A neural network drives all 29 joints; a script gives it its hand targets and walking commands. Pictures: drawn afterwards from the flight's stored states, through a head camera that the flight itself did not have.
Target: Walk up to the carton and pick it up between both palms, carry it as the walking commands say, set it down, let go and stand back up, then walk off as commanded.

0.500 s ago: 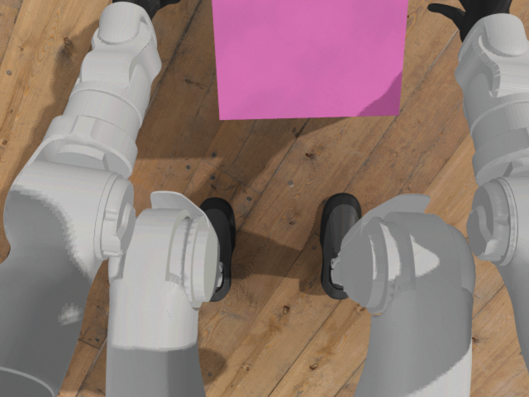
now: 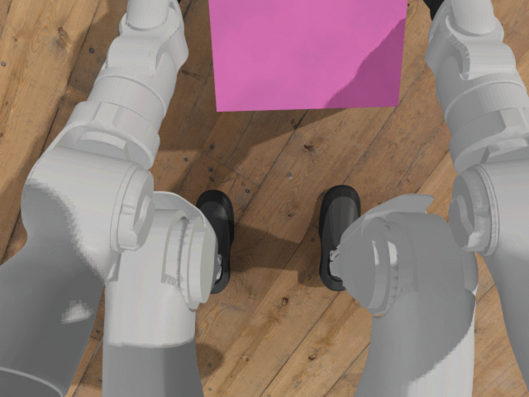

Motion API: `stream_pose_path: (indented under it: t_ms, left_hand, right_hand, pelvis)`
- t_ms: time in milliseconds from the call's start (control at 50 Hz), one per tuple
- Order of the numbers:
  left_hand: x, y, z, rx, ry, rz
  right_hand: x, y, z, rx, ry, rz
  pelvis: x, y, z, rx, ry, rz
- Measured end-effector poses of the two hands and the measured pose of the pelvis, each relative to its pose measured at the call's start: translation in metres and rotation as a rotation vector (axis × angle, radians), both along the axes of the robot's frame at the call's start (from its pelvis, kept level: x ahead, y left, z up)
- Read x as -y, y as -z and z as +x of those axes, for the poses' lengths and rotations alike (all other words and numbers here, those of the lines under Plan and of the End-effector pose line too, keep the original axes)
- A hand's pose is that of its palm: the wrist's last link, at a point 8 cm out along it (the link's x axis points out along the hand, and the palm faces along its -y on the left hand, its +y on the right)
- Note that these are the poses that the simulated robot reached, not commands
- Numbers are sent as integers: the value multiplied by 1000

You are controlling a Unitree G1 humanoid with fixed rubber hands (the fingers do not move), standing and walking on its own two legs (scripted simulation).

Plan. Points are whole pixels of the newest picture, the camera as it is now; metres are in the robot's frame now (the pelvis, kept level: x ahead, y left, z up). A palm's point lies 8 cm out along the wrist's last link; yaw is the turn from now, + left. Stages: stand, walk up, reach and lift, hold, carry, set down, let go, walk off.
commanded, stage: reach and lift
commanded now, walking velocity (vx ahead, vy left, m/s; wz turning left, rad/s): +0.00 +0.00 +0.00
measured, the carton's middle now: (301, 11) +0.53 -0.05 -0.27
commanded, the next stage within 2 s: none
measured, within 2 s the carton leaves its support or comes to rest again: leaves its support in 0.84 s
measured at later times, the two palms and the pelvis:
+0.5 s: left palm out of the picture +0.53 +0.11 -0.19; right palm out of the picture +0.53 -0.20 -0.19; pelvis +0.00 +0.00 +0.00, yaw +0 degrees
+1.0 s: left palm out of the picture +0.53 +0.12 -0.16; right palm out of the picture +0.51 -0.19 -0.18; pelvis +0.00 +0.00 -0.01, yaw +0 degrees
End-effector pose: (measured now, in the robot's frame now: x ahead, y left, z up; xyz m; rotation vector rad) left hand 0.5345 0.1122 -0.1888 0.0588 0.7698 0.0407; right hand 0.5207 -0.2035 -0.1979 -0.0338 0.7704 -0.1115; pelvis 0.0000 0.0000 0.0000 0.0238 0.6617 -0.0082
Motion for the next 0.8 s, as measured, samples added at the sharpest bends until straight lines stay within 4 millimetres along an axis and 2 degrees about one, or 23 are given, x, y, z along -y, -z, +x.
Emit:
stream_pose_path:
  t_ms: [60, 280, 600, 800]
  left_hand:
    - [0, 0, 0, 1, 0, 10]
    - [0, -1, -1, 10, -9, 8]
    - [-2, -4, 1, -43, 22, 5]
    - [-5, -11, -1, -48, 13, 6]
  right_hand:
    - [-6, -1, 3, 3, -1, 2]
    - [-7, -1, 2, 7, -3, -12]
    - [-7, -3, 5, -34, -34, 26]
    - [-9, -6, 1, -59, -59, 29]
  pelvis:
    - [0, -1, 1, -9, 2, -1]
    - [-1, -5, 1, -13, -1, -2]
    - [1, 7, 3, 31, -8, 3]
    - [3, 8, 3, 31, -7, 5]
